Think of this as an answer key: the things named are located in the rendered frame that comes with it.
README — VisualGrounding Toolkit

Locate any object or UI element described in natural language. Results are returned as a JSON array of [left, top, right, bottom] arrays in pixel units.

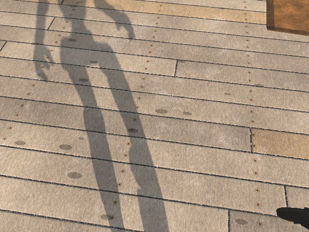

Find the robot right hand
[[276, 207, 309, 230]]

